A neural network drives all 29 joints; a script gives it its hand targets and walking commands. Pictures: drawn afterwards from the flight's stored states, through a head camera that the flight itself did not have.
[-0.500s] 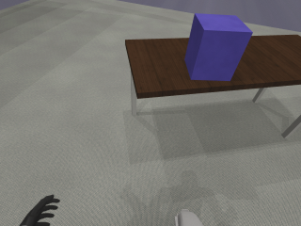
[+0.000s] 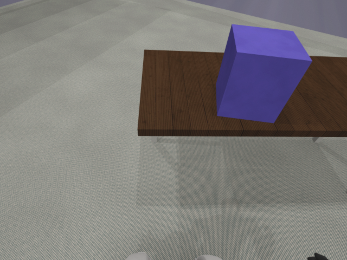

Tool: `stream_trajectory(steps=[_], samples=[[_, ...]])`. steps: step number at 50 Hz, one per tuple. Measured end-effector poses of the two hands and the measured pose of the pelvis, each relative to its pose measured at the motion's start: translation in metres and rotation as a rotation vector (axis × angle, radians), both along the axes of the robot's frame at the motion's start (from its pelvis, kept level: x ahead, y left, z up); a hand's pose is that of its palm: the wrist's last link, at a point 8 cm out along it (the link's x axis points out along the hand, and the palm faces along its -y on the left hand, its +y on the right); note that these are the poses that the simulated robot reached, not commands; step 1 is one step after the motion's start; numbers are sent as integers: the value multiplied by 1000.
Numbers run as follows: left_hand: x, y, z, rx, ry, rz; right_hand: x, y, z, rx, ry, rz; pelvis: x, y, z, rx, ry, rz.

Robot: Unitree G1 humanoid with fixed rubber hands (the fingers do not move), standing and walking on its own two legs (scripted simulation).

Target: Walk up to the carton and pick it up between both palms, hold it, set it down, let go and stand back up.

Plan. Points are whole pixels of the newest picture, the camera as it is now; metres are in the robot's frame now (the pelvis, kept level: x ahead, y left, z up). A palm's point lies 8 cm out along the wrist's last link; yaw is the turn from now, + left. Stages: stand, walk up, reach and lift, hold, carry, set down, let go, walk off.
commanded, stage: walk up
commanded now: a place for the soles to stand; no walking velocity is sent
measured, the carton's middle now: (253, 75) +0.72 -0.22 +0.07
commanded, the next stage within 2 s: none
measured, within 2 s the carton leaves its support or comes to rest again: neither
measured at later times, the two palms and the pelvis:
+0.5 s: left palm (135, 229) +0.22 +0.13 -0.08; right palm out of the picture +0.25 -0.52 -0.06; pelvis +0.13 -0.19 -0.01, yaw +3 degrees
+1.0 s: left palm (209, 187) +0.35 -0.06 -0.08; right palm out of the picture +0.35 -0.72 -0.08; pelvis +0.24 -0.38 -0.01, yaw +4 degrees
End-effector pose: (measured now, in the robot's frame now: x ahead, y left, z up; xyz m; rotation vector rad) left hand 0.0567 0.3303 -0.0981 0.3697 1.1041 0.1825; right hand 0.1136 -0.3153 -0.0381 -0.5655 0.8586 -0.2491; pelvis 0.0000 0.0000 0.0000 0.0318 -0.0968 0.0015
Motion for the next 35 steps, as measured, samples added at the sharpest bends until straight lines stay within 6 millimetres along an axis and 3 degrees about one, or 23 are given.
stream_trajectory(steps=[8, 14, 16, 19, 24, 27, 31, 35], samples=[[109, -72, 17, -38, -123, -109, -17, -89, 24, -78, 69, -94, 43, -62, 10, -19, 2, -5], [181, -139, 28, -15, -241, -159, 4, -171, 3, -86, 95, -113, 79, -128, -10, -26, -9, -14], [189, -159, 26, 0, -266, -158, 21, -196, -13, -73, 102, -121, 89, -149, -19, -58, -26, -6], [184, -184, 23, -6, -261, -113, 56, -211, -27, -33, 87, -131, 105, -169, -21, -48, -39, 10], [163, -204, 21, -5, -184, -22, 124, -205, -27, 44, 26, -39, 128, -190, -11, -59, -38, 38], [160, -208, 13, 5, -141, 17, 152, -204, -23, 57, 5, 22, 140, -204, -10, -48, -17, 50], [170, -226, 2, 8, -66, 47, 161, -223, -13, 22, 28, 36, 157, -230, -5, -5, -3, 43], [194, -258, 6, -8, -37, 25, 157, -263, 7, -17, 73, -5, 177, -262, 9, -10, 14, 47]])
